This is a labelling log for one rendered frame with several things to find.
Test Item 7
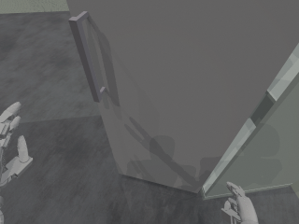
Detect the robot left hand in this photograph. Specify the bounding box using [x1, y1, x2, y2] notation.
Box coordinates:
[0, 102, 33, 192]

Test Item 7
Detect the fridge door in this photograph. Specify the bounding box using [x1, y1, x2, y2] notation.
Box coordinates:
[66, 0, 299, 193]

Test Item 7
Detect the robot right hand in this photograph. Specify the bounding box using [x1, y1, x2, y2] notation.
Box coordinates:
[221, 181, 259, 224]

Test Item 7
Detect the handle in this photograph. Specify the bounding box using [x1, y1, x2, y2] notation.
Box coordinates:
[68, 11, 106, 103]

